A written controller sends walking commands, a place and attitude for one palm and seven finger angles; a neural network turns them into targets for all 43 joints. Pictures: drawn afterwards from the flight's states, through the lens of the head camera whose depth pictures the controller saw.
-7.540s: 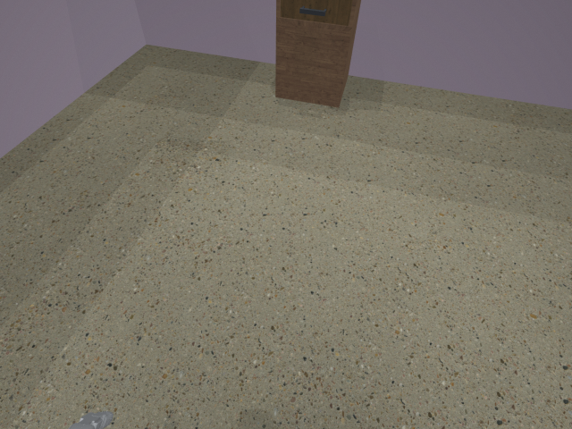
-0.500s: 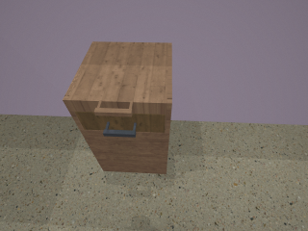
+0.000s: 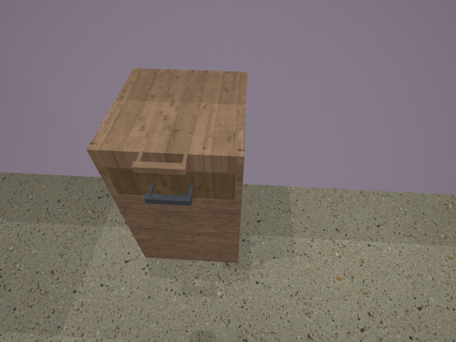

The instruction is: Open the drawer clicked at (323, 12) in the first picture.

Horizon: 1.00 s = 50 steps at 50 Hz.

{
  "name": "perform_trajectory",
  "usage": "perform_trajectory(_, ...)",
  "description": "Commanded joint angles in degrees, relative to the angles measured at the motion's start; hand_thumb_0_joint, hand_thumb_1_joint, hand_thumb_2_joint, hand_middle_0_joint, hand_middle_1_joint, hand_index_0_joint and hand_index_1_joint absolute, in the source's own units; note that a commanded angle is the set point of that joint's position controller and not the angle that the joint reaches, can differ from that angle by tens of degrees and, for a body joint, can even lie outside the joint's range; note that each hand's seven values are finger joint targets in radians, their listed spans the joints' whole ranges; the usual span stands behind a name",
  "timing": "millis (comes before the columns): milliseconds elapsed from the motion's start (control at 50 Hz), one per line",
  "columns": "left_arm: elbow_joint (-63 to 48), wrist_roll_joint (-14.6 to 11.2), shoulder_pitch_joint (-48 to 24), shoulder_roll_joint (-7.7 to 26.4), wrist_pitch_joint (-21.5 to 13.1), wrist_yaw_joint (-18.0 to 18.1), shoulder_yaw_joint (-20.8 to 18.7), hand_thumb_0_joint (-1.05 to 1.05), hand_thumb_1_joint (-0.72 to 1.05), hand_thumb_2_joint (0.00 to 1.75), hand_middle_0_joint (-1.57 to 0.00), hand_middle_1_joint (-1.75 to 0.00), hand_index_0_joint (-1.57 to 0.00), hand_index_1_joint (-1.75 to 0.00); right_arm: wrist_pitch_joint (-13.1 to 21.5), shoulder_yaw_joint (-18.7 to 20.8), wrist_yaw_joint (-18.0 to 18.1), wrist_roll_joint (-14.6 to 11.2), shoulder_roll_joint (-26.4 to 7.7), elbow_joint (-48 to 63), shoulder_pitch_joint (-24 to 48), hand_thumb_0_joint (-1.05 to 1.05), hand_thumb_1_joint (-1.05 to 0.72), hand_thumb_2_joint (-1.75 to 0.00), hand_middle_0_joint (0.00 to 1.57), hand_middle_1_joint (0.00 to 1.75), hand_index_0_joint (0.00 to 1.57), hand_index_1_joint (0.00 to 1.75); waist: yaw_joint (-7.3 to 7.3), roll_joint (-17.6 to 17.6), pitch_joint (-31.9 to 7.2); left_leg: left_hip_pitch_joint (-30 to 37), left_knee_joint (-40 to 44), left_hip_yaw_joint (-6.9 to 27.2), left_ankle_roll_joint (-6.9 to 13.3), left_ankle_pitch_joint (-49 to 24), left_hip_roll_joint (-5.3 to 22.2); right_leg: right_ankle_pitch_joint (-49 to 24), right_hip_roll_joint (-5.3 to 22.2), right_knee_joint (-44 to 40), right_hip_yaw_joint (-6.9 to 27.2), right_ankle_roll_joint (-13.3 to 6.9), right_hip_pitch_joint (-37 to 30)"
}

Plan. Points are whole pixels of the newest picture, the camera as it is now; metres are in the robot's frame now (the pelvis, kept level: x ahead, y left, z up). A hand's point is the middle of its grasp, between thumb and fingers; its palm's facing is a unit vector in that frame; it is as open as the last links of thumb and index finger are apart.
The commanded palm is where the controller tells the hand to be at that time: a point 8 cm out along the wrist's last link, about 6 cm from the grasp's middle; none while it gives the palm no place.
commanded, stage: come to a stop and stand still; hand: left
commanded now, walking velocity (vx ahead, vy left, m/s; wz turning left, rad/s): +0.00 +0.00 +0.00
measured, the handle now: (170, 193) +0.55 +0.21 -0.20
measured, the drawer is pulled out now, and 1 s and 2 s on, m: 0.00 0.00 0.00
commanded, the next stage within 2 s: look again from close up in 0.02 s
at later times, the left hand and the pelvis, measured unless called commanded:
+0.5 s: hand out of the picture +0.03 +0.22 -0.18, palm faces +0.01 -0.98 -0.21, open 7.4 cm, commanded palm none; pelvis +0.01 +0.04 -0.01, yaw -1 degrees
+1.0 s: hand (97, 301) +0.20 +0.25 -0.05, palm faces -0.06 -0.27 -0.96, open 8.0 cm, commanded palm +0.14 +0.27 -0.04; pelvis -0.02 +0.04 -0.03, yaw -4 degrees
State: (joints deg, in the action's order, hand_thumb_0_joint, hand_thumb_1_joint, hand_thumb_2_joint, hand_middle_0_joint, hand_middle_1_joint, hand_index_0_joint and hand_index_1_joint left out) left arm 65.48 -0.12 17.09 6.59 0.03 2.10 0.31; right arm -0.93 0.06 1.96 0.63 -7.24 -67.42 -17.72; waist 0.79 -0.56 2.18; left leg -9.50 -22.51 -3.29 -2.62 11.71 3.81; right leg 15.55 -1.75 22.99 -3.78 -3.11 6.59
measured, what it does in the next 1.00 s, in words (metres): stands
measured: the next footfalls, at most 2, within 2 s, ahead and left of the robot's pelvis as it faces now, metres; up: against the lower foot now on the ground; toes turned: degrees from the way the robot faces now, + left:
none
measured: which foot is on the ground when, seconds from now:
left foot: down 0.00-1.00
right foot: down 0.00-1.00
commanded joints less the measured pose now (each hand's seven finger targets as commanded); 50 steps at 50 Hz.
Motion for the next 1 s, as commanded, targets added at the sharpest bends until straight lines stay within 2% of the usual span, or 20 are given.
perform_trajectory(0,-1.12,0.17,3.84,5.51,-1.09,0.28,-1.26,0.00,0.90,0.90,-0.20,-0.30,-0.20,-0.30,1.14,0.42,0.36,0.01,-4.24,1.66,-3.50,0.00,-0.90,-0.90,0.20,0.30,0.20,0.30,-0.42,1.52,2.74,0.97,2.00,3.04,2.49,-4.90,2.36,-5.39,7.76,-7.07,7.85,0.73,5.78)
perform_trajectory(80,-0.99,0.23,4.33,5.32,-1.21,0.41,-1.33,0.00,0.90,0.90,-0.20,-0.30,-0.20,-0.30,1.35,0.45,0.53,-0.04,-4.10,1.52,-3.86,0.00,-0.90,-0.90,0.20,0.30,0.20,0.30,-0.46,0.85,1.63,1.53,1.51,3.03,2.52,-7.22,2.69,-10.34,7.61,-5.59,7.06,0.73,4.39)
perform_trajectory(100,0.12,1.50,9.74,7.61,-3.20,2.57,-1.45,0.00,0.90,0.90,-0.20,-0.30,-0.20,-0.30,2.64,0.68,-0.20,-0.38,-5.56,6.20,4.57,0.00,-0.90,-0.90,0.20,0.30,0.20,0.30,-4.03,4.10,4.79,-8.08,-14.60,-0.65,0.84,-0.34,1.66,-45.24,13.16,-4.48,13.39,5.78,4.25)
perform_trajectory(120,-2.62,1.42,8.28,9.87,-3.82,2.21,-1.77,0.00,0.90,0.90,-0.20,-0.30,-0.20,-0.30,1.61,0.68,-0.50,-0.22,-2.69,8.44,0.45,0.00,-0.90,-0.90,0.20,0.30,0.20,0.30,-0.19,5.03,0.67,-10.05,-17.50,3.14,2.52,9.66,-0.35,-46.03,15.93,-3.17,13.64,4.05,0.79)
perform_trajectory(180,-5.87,1.52,3.16,8.50,-3.96,1.43,-1.49,0.00,0.90,0.90,-0.20,-0.30,-0.20,-0.30,1.68,0.58,-1.00,-0.24,-2.54,9.61,-1.84,0.00,-0.90,-0.90,0.20,0.30,0.20,0.30,1.16,5.65,-4.62,-6.69,-14.92,1.55,2.97,8.57,-1.06,-31.15,13.58,-1.13,10.46,-4.25,1.84)
perform_trajectory(280,-5.74,0.79,5.00,6.01,-2.33,1.04,-0.92,0.00,0.90,0.90,-0.20,-0.30,-0.20,-0.30,2.97,0.11,-0.04,0.37,-6.16,8.55,-3.93,0.00,-0.90,-0.90,0.20,0.30,0.20,0.30,-0.61,-4.17,-1.81,-2.45,-5.84,6.40,5.21,-17.08,3.62,-12.18,5.95,3.93,5.96,-0.47,4.72)
perform_trajectory(360,-5.78,0.85,4.37,6.93,-1.24,0.68,-0.79,0.00,0.90,0.90,-0.20,-0.30,-0.20,-0.30,2.53,-0.04,0.09,0.30,-7.31,9.17,-2.13,0.00,-0.90,-0.90,0.20,0.30,0.20,0.30,-1.09,-2.46,1.71,-4.66,-3.12,7.12,5.73,-11.42,3.31,-5.99,5.42,3.10,5.24,0.38,4.97)
perform_trajectory(420,-6.19,0.81,3.50,7.48,-0.98,0.34,-0.66,0.00,0.90,0.90,-0.20,-0.30,-0.20,-0.30,2.28,-0.15,-0.08,0.29,-7.80,9.42,-1.01,0.00,-0.90,-0.90,0.20,0.30,0.20,0.30,-1.03,0.35,3.42,-5.46,-0.88,7.08,5.63,-4.43,2.40,-4.39,6.00,1.77,5.86,0.75,6.07)
perform_trajectory(660,-5.15,0.70,3.06,8.26,-0.83,0.08,-0.61,0.00,0.90,0.90,-0.20,-0.30,-0.20,-0.30,2.90,-0.44,-0.01,0.23,-8.89,7.40,-1.01,0.00,-0.90,-0.90,0.20,0.30,0.20,0.30,-1.30,-0.71,0.07,-1.25,0.74,7.03,6.07,-11.45,2.41,-7.49,6.72,1.75,4.91,1.69,3.34)
perform_trajectory(680,-3.90,1.49,5.96,9.38,-2.01,2.41,-0.54,0.00,0.90,0.90,-0.20,-0.30,-0.20,-0.30,3.02,0.28,-0.39,-0.64,-10.47,10.86,3.41,0.00,-0.90,-0.90,0.20,0.30,0.20,0.30,-2.49,2.60,2.59,-4.10,-10.33,5.52,3.97,-22.54,3.21,-25.64,9.39,0.37,8.17,2.41,6.30)
perform_trajectory(700,-91.61,11.54,-38.57,30.48,-10.43,3.77,-3.61,0.00,0.88,0.89,-0.20,-0.32,-0.20,-0.32,11.19,1.56,1.34,-2.98,-18.51,29.26,1.32,0.00,-0.90,-0.90,0.20,0.30,0.20,0.30,2.64,-14.77,-27.11,12.64,-3.59,5.72,4.63,-32.22,-2.32,-26.15,2.49,8.49,6.83,-0.15,5.08)
perform_trajectory(720,-75.58,13.39,-10.81,25.77,-5.55,7.97,-4.25,0.00,0.85,0.88,-0.20,-0.33,-0.20,-0.33,17.28,0.74,3.74,-1.87,-13.11,26.54,4.67,0.00,-0.90,-0.90,0.20,0.30,0.20,0.30,-2.08,-20.91,-25.36,19.78,-2.24,6.55,2.99,-41.98,1.10,-5.15,1.47,14.71,1.01,-0.17,12.85)
perform_trajectory(740,-69.28,12.94,4.24,13.60,3.21,10.64,2.49,0.00,0.83,0.87,-0.21,-0.34,-0.21,-0.34,19.19,2.08,3.96,-3.00,-11.21,25.12,6.15,0.00,-0.90,-0.90,0.20,0.30,0.20,0.30,0.13,-15.83,-16.82,10.26,1.57,7.36,0.49,-34.54,0.95,7.27,0.74,19.20,-1.52,1.44,18.84)
perform_trajectory(760,-67.05,15.82,5.26,5.80,4.43,10.64,7.89,0.00,0.81,0.86,-0.21,-0.36,-0.21,-0.36,19.66,1.88,3.80,-2.77,-10.14,24.47,5.63,0.00,-0.90,-0.90,0.20,0.30,0.20,0.30,1.12,-10.36,-9.30,4.94,0.10,6.41,1.55,-29.54,0.47,6.94,1.11,17.90,-0.55,1.61,20.98)
perform_trajectory(780,-70.71,20.96,0.10,11.75,3.92,12.11,5.06,0.00,0.78,0.85,-0.21,-0.37,-0.21,-0.37,19.14,2.58,2.89,-1.37,-12.16,27.59,8.22,0.00,-0.90,-0.90,0.20,0.30,0.20,0.30,0.65,-6.03,-4.06,-1.49,-3.67,6.94,1.99,-21.31,-0.45,4.89,1.58,14.00,-0.04,1.13,22.26)
perform_trajectory(800,-69.32,27.99,2.44,16.56,3.52,13.54,1.59,0.00,0.76,0.84,-0.21,-0.39,-0.21,-0.39,17.55,3.22,2.51,0.00,-13.83,29.24,8.18,0.00,-0.90,-0.90,0.20,0.30,0.20,0.30,0.18,-3.00,-8.35,-4.83,-7.21,6.26,2.69,-15.08,-1.51,0.97,1.10,10.95,0.49,0.38,21.29)
perform_trajectory(840,-66.72,38.28,13.99,16.34,3.50,15.90,0.33,0.00,0.71,0.82,-0.21,-0.42,-0.21,-0.42,13.97,3.57,0.93,1.43,-13.91,35.44,11.21,0.00,-0.90,-0.90,0.20,0.30,0.20,0.30,-3.79,0.82,-12.88,-10.10,-11.16,5.38,3.48,-11.08,-3.88,-2.88,-0.21,10.60,5.02,-1.11,18.00)
perform_trajectory(880,-60.59,48.50,21.25,10.25,2.85,18.21,5.00,0.00,0.67,0.80,-0.22,-0.45,-0.22,-0.45,8.88,4.05,-0.85,2.50,-13.22,38.57,13.51,0.00,-0.90,-0.90,0.20,0.30,0.20,0.30,-4.86,13.04,-8.48,-18.50,-13.36,4.11,3.03,-4.54,-3.93,2.49,-1.17,13.61,4.53,-1.12,23.87)
perform_trajectory(920,-60.36,54.73,24.39,10.50,0.41,19.67,4.37,0.00,0.62,0.78,-0.22,-0.48,-0.22,-0.48,5.25,4.48,-2.68,2.56,-13.23,42.15,16.43,0.00,-0.90,-0.90,0.20,0.30,0.20,0.30,-6.82,13.48,-6.51,-22.80,-15.27,2.46,3.16,2.03,-4.98,5.69,-0.69,13.73,6.46,-1.41,25.57)
perform_trajectory(980,-67.84,60.73,19.27,17.50,-3.92,22.93,-1.55,0.00,0.55,0.75,-0.22,-0.53,-0.22,-0.53,2.00,3.88,-3.90,2.53,-12.42,45.53,18.38,0.00,-0.90,-0.90,0.20,0.30,0.20,0.30,-8.77,7.65,-12.91,-24.04,-18.54,1.97,3.71,1.80,-6.36,1.87,0.16,16.99,10.01,-1.71,23.88)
